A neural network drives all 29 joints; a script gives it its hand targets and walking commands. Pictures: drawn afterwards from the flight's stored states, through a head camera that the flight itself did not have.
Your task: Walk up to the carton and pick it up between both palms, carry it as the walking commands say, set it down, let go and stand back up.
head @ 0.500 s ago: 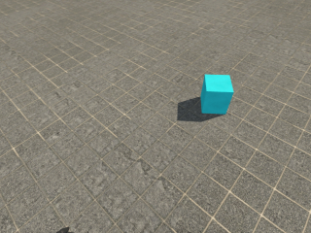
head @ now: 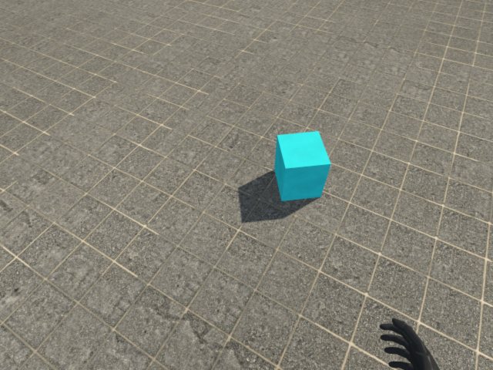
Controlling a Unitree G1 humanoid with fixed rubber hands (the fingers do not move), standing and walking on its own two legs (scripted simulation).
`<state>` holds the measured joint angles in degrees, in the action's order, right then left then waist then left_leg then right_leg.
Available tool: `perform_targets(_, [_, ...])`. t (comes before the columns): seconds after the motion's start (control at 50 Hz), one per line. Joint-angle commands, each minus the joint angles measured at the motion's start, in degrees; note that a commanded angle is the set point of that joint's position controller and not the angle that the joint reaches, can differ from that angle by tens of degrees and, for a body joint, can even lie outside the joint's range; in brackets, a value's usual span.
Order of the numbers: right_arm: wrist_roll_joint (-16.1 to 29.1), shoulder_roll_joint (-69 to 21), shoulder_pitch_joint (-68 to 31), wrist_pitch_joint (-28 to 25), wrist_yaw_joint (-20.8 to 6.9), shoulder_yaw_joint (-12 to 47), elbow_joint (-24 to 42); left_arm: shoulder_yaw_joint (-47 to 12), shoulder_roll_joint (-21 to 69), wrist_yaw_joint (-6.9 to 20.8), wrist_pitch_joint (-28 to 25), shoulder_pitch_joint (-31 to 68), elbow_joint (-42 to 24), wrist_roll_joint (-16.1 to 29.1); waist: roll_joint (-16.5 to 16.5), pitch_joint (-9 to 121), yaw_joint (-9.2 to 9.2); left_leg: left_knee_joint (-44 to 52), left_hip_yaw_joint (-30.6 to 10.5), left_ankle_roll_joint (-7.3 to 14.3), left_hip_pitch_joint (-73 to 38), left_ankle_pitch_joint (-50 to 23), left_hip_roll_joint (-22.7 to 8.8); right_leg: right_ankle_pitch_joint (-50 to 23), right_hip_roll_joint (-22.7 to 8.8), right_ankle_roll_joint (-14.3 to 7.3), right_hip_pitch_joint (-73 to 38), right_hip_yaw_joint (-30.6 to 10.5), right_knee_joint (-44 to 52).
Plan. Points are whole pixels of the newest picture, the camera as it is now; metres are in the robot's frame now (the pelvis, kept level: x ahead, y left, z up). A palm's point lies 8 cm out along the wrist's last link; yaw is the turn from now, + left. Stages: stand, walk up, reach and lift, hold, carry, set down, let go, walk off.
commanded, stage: walk up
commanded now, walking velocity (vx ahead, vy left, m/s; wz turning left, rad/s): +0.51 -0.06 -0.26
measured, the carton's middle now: (299, 166) +1.06 -0.18 -0.63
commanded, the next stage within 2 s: none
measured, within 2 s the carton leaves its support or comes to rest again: neither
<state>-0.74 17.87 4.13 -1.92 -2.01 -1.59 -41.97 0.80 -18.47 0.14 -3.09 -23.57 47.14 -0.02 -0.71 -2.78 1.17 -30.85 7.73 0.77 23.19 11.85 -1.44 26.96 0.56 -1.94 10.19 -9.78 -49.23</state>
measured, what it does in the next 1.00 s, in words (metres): walks ahead: right foot, then left foot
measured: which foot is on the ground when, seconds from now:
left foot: down 0.00-0.36, up 0.38-0.68, down 0.70-1.00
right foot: up 0.00-0.34, down 0.36-0.70, up 0.72-0.98, down 1.00-1.00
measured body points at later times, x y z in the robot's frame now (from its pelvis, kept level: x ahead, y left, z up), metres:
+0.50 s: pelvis +0.27 -0.06 +0.01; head +0.32 -0.07 +0.45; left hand +0.33 +0.22 -0.12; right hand +0.38 -0.34 -0.11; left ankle +0.20 +0.08 -0.65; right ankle +0.26 -0.18 -0.72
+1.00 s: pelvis +0.49 -0.09 +0.00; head +0.52 -0.10 +0.45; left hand +0.62 +0.18 -0.12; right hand +0.53 -0.37 -0.12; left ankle +0.44 +0.07 -0.72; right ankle +0.50 -0.22 -0.72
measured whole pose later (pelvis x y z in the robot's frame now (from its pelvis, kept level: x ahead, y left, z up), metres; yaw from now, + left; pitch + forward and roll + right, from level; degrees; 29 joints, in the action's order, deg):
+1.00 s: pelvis +0.49 -0.09 +0.00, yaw -7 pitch +2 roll +1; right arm -1.4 17.2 17.6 -2.0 -1.1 -2.1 -44.4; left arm 0.8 -17.8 2.4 -1.4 -11.4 49.4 0.0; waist -0.1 -2.7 0.7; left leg -31.9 7.0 -3.3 10.0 22.2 -6.1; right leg 12.3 -1.8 0.0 21.4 0.0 -35.2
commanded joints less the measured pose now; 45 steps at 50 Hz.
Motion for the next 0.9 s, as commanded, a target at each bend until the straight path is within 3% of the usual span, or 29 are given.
perform_targets(0.0, [-0.82,7.97,17.28,-1.36,1.63,-4.08,-3.47,1.95,-4.28,0.28,0.15,4.38,-3.36,-0.14,4.91,3.98,-6.22,12.75,-25.94,8.17,-29.69,-6.35,-25.52,-7.22,-5.04,1.11,32.98,3.00,-26.52])
perform_targets(0.02, [-1.01,4.96,14.90,-1.72,1.45,-3.38,-2.69,2.30,-3.37,1.06,0.82,4.23,-2.62,-0.68,4.76,2.55,-4.46,14.20,-17.84,5.75,-24.76,-7.92,-21.75,-9.01,-6.21,1.22,29.46,3.43,-24.81])
perform_targets(0.04, [-0.95,3.57,14.87,-1.93,1.33,-2.79,-2.41,2.55,-2.56,1.68,1.40,4.21,-2.09,-1.08,5.50,2.06,-3.36,15.17,-13.05,3.49,-21.76,-8.09,-19.23,-10.52,-6.18,1.73,27.14,4.57,-22.99])
perform_targets(0.1, [-0.82,5.20,15.84,-2.34,1.53,-3.10,-1.95,2.01,-0.03,3.27,2.81,9.96,-3.75,-1.53,11.36,-2.61,-3.48,16.59,-5.57,2.39,-18.44,-16.81,-16.82,-12.57,-6.01,3.03,26.89,9.88,-13.49])
perform_targets(0.18, [-0.55,7.51,16.49,-1.23,1.38,-3.11,-1.91,0.77,1.40,4.18,2.62,16.76,-4.66,-0.75,13.42,-5.03,-4.78,16.87,0.09,2.61,-18.57,-16.47,-13.87,-14.63,-4.88,2.46,23.19,14.28,4.68])
perform_targets(0.24, [-0.39,10.14,17.15,-0.46,1.41,-3.45,-2.77,1.03,0.84,4.00,2.16,17.02,-3.96,-1.90,15.06,-2.86,-4.95,12.02,-0.24,3.73,-24.13,-23.39,-15.43,-9.79,-3.20,1.76,21.24,17.70,10.13])
perform_targets(0.26, [-0.26,10.88,16.61,-0.31,1.42,-3.74,-2.68,1.37,0.34,3.73,1.84,14.47,-3.17,-2.24,14.77,-0.55,-3.51,8.04,0.24,3.49,-24.85,-27.17,-15.36,-9.63,-1.89,1.40,17.89,18.90,11.98])
perform_targets(0.28, [0.01,11.58,14.80,-0.14,1.36,-4.09,-2.40,1.79,-0.51,3.38,1.35,9.28,-1.54,-2.49,13.01,3.13,-0.21,0.96,1.86,2.62,-23.89,-30.98,-13.89,-12.67,0.10,0.93,10.59,20.53,16.46])
perform_targets(0.3, [-0.09,11.12,12.83,-0.11,1.25,-4.35,-1.75,2.89,-3.14,2.92,0.79,0.30,1.56,-2.67,7.99,9.95,4.47,-12.30,2.92,1.43,-20.75,-34.21,-11.28,-15.45,1.45,-0.21,-1.78,19.48,17.80])
perform_targets(0.32, [-0.07,8.95,12.27,-0.59,1.24,-4.75,-0.37,4.25,-9.48,2.33,0.19,-10.18,4.48,-2.66,-2.94,16.99,8.77,-32.66,2.69,-0.72,-7.84,-22.00,-7.41,-22.72,-6.92,-4.14,-16.58,3.89,19.05])
perform_targets(0.34, [-0.64,3.14,10.40,-0.85,0.93,-3.28,2.39,5.36,-14.88,1.62,0.11,-13.39,5.78,-2.57,-19.90,13.31,8.58,-44.63,-2.14,-1.72,10.83,21.59,1.44,-31.91,-18.42,-8.72,-23.44,-19.51,25.16])
perform_targets(0.36, [-0.71,2.06,6.82,-1.36,1.06,-2.79,4.98,5.46,-14.33,1.03,-0.02,-13.92,6.00,-1.65,-16.04,11.67,8.03,-45.02,-7.63,-1.04,15.99,23.28,-0.34,-38.42,-20.25,-12.80,-23.33,-27.72,27.36])
perform_targets(0.38, [-1.01,1.71,2.48,-2.06,1.07,-2.56,5.58,5.21,-12.11,0.50,-0.51,-12.44,6.32,-1.98,-11.51,7.49,8.27,-45.96,-8.43,-1.01,18.87,21.37,-2.32,-43.53,-19.70,-13.10,-20.90,-24.27,26.73])
perform_targets(0.42, [-1.18,1.91,2.70,-1.93,0.56,-2.20,3.79,4.14,-6.91,0.16,-0.93,-7.33,5.02,-2.18,-6.48,4.39,5.58,-39.31,-7.65,-1.55,16.85,16.06,-4.91,-40.73,-16.78,-9.02,-14.52,-14.62,26.43])
perform_targets(0.46, [-1.27,1.78,3.94,-0.74,-0.03,-2.18,3.20,3.53,-4.85,0.23,-1.06,-3.05,3.39,-2.20,-8.09,5.00,2.84,-31.13,-6.54,-2.25,10.36,15.62,-5.24,-35.99,-14.60,-7.60,-7.59,-9.70,28.25])
perform_targets(0.52, [-1.17,-0.09,1.04,-0.46,-0.49,-1.79,3.15,3.56,-5.40,0.33,-1.06,-1.10,2.09,-2.12,-7.37,3.05,1.96,-19.06,-3.63,-2.87,6.81,13.59,-4.08,-30.53,-13.84,-8.03,-1.94,-6.19,31.41])
perform_targets(0.58, [-0.48,-0.44,3.17,-0.44,-0.60,-1.11,0.94,3.34,-6.80,0.57,-0.47,2.83,0.82,-1.69,-8.14,2.11,0.20,-5.33,-0.63,-3.74,-4.70,3.81,-1.26,-25.20,-10.78,-6.02,3.94,-1.86,31.63])
perform_targets(0.6, [-0.41,-0.08,5.11,-0.54,-0.30,-1.24,-0.07,3.31,-6.94,0.63,-0.38,3.17,0.78,-1.54,-7.30,3.42,-0.68,0.05,0.35,-4.06,-9.78,-0.27,-0.54,-24.47,-9.92,-5.04,4.59,-0.52,28.98])
perform_targets(0.62, [-0.26,0.99,10.03,-0.91,0.23,-1.72,-1.76,3.36,-7.11,0.72,-0.48,3.54,0.92,-1.22,-5.98,7.93,-2.79,4.84,0.82,-3.96,-18.51,-4.39,-0.34,-28.75,-8.40,-3.78,4.91,1.92,21.63])
perform_targets(0.64, [-0.05,3.64,17.69,-1.27,0.77,-2.88,-4.04,3.07,-5.95,0.83,-0.59,3.77,1.07,-0.60,-2.36,13.15,-6.00,4.30,-1.99,-2.31,-28.48,-4.15,-3.65,-30.93,-5.65,-2.20,8.43,5.04,11.25])
perform_targets(0.66, [-0.56,9.49,25.99,-1.49,1.50,-4.82,-5.97,2.05,-2.67,0.95,-0.97,5.51,-0.69,-0.26,11.66,16.51,-10.04,8.89,-17.67,2.08,-39.04,1.98,-16.29,-12.46,-1.06,0.00,21.88,9.22,-4.31])
perform_targets(0.68, [-1.03,15.73,29.95,-1.60,1.90,-5.90,-6.16,1.72,-0.40,0.90,-1.03,5.65,-2.69,-1.22,19.70,14.30,-10.08,12.69,-33.68,5.57,-40.73,-3.01,-27.24,3.96,0.39,1.17,33.01,9.10,-15.51])
perform_targets(0.7, [-1.23,14.97,27.85,-1.14,1.74,-4.99,-6.33,2.41,-2.85,0.94,-0.04,12.00,-3.52,-2.70,13.59,5.66,-10.25,13.95,-34.34,9.29,-32.52,1.42,-26.39,2.93,-3.47,1.53,34.50,5.96,-20.51])
perform_targets(0.72, [-1.35,11.70,22.97,-1.29,1.52,-4.48,-4.93,2.24,-2.52,1.33,0.05,12.67,-3.53,-2.27,10.02,0.49,-7.72,14.02,-32.48,10.43,-26.09,-4.86,-25.46,-0.54,-4.02,2.14,34.08,6.38,-22.49])
perform_targets(0.74, [-1.16,8.20,18.04,-1.48,1.36,-3.74,-3.85,1.98,-1.82,1.68,0.26,11.52,-2.59,-1.87,7.55,-0.84,-5.32,14.22,-25.67,9.32,-21.34,-10.13,-22.63,-3.40,-5.13,2.12,30.66,6.84,-20.29])
perform_targets(0.76, [-1.05,6.24,15.58,-1.58,1.34,-3.08,-3.41,1.95,-0.79,1.87,0.71,10.01,-1.48,-1.83,7.52,-0.97,-3.36,14.53,-18.22,7.28,-17.96,-13.68,-19.58,-4.09,-6.09,2.26,26.14,7.70,-14.96])
perform_targets(0.78, [-1.03,6.00,14.64,-1.65,1.45,-2.96,-2.86,1.96,0.01,2.21,1.31,9.83,-1.02,-1.84,9.42,-1.01,-2.60,14.72,-13.46,6.19,-16.00,-18.65,-17.22,-4.44,-5.41,2.96,22.64,10.17,-10.32])
perform_targets(0.82, [-1.20,7.36,14.98,-1.32,1.64,-3.40,-2.66,1.59,1.10,2.64,1.90,11.46,-1.28,-1.55,12.44,-0.65,-2.92,13.36,-7.50,5.53,-15.61,-27.67,-14.72,-4.46,-3.68,3.63,18.52,13.57,-1.69])
perform_targets(0.88, [-0.94,8.64,14.87,-0.15,1.43,-3.67,-2.72,1.01,1.26,2.95,2.25,14.66,-1.27,-1.15,15.15,-0.23,-4.16,11.40,-5.06,4.95,-19.08,-25.16,-13.72,-6.04,-2.31,3.87,16.14,16.19,10.32])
